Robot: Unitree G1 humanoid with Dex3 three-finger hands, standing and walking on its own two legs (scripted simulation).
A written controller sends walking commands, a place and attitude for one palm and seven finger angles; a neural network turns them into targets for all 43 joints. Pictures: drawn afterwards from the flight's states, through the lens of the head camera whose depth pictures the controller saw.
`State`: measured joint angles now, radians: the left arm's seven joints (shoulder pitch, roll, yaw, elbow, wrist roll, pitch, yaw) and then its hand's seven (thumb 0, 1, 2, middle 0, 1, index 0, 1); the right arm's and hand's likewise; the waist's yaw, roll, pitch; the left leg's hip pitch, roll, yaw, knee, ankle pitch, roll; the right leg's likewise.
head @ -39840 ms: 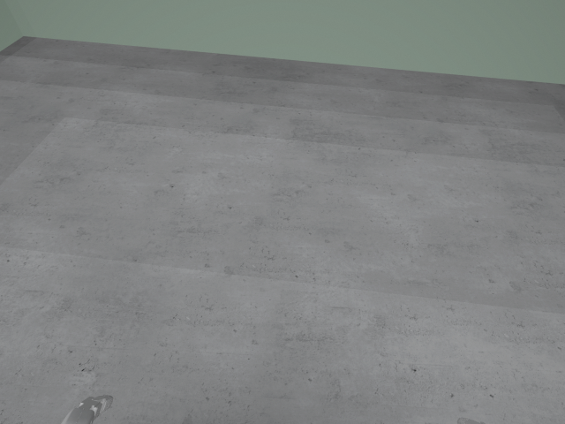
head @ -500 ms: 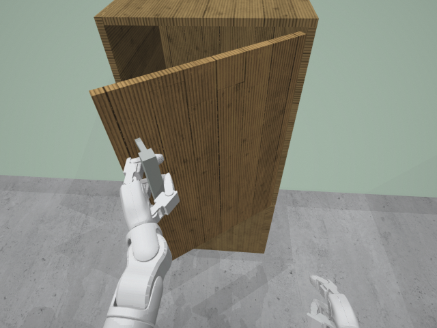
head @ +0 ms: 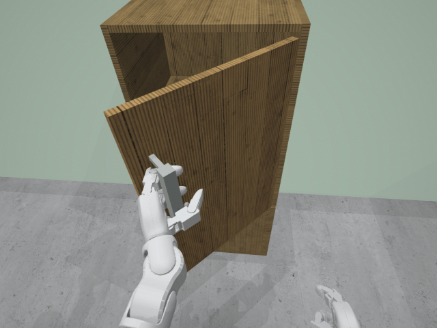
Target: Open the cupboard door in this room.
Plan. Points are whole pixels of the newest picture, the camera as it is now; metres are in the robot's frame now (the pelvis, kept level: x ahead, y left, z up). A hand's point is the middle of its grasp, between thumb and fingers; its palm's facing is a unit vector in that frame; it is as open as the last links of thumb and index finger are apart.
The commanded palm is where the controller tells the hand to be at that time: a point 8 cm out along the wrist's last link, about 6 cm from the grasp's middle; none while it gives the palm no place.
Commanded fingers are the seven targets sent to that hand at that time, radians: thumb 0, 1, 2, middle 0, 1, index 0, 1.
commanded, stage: open thumb and fingers to let go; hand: left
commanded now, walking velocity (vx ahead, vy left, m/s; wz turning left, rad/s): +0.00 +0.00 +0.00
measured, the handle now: (166, 189) +0.34 +0.12 +0.10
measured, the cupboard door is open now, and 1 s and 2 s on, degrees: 45 47 46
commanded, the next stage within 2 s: slide the hand sideways off the handle in 0.52 s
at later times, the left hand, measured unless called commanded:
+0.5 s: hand (183, 202) +0.31 +0.09 +0.10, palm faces +0.32 -0.95 -0.01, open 14.5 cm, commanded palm +0.26 +0.12 +0.09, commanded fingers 0.00 -0.50 0.30 -0.15 -0.30 -0.15 -0.30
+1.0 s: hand (186, 223) +0.27 +0.08 +0.10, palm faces -0.13 -0.99 +0.01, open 16.0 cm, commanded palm +0.24 +0.14 +0.09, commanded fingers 0.00 -0.50 0.30 -0.15 -0.30 -0.15 -0.30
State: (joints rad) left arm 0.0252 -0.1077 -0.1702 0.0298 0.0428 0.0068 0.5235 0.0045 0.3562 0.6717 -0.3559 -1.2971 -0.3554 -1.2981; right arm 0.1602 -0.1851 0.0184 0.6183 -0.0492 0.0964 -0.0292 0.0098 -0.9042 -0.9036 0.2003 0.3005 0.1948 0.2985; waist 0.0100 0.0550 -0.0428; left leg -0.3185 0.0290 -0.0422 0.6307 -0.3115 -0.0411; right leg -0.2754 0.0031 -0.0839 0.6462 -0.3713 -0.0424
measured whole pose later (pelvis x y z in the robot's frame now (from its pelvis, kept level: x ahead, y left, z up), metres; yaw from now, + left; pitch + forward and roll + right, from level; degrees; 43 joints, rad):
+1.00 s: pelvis -0.02 +0.03 +0.00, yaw -1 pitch -1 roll +0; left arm 0.01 0.04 -0.18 0.03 -0.09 -0.02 0.06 -0.02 -0.50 0.30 -0.20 -0.35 -0.20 -0.35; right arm 0.19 -0.19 0.07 0.56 0.01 0.01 -0.03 0.01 -0.90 -0.90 0.20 0.30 0.20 0.30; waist 0.01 0.04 -0.03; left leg -0.35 0.01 -0.01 0.67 -0.31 -0.01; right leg -0.31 -0.02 -0.05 0.68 -0.36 -0.01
